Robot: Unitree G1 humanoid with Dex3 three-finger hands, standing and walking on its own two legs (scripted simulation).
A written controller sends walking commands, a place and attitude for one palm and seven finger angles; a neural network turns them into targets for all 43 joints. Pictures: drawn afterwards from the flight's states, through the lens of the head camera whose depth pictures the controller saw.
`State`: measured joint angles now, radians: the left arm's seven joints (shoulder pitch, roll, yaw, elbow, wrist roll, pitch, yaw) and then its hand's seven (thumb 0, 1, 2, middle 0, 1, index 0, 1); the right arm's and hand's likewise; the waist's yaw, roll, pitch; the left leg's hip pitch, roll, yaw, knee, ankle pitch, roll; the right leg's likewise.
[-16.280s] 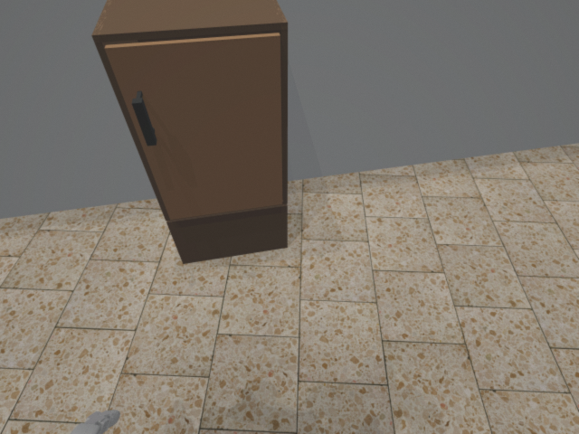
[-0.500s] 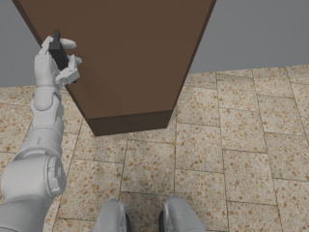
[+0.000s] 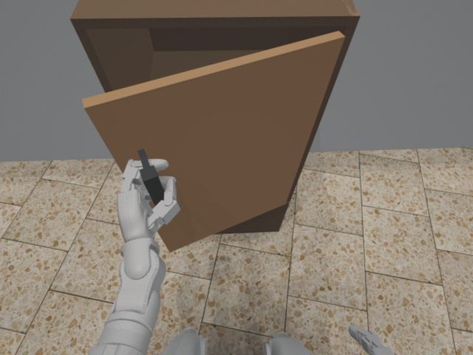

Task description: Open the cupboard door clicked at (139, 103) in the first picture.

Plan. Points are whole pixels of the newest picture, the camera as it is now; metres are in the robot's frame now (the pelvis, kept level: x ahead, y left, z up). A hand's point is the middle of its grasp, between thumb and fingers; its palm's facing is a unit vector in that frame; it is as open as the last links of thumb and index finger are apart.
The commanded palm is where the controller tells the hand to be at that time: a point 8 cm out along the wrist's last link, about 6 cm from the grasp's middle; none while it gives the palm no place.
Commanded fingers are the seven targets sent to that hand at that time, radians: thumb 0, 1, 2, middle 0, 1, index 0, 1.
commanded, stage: pull the door open along its arc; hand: left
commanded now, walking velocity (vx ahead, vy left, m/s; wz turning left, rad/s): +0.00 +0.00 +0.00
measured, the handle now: (154, 183) +0.40 +0.15 +0.03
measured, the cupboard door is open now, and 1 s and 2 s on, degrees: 21 41 43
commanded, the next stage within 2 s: open thumb and fingers to let go in 0.36 s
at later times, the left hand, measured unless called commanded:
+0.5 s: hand (226, 261) +0.26 +0.02 +0.04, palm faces +0.37 -0.93 -0.05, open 6.1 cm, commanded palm +0.21 +0.07 +0.03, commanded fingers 0.00 0.69 0.81 -0.38 -1.33 -0.38 -1.33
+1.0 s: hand (222, 255) +0.27 +0.03 +0.03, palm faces +0.41 -0.91 -0.04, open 12.8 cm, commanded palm +0.22 +0.08 +0.03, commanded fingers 0.00 -0.50 0.30 -0.25 -0.90 -0.25 -0.90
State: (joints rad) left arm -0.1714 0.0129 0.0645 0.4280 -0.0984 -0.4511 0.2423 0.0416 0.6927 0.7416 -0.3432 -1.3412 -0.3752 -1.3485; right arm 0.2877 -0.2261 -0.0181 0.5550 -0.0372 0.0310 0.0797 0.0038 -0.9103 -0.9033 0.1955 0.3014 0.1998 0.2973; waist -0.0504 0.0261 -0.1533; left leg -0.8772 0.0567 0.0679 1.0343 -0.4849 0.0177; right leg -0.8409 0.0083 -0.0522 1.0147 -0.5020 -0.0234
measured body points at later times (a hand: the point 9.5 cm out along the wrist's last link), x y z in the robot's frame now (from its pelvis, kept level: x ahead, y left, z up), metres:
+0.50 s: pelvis +0.00 -0.06 +0.00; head +0.05 -0.08 +0.44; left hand +0.23 +0.07 +0.04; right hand +0.20 -0.25 -0.10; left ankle +0.00 +0.11 -0.67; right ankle -0.01 -0.11 -0.67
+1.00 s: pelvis -0.02 -0.06 -0.01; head +0.04 -0.09 +0.43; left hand +0.24 +0.08 +0.04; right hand +0.15 -0.28 -0.13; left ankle +0.00 +0.11 -0.67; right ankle -0.01 -0.11 -0.67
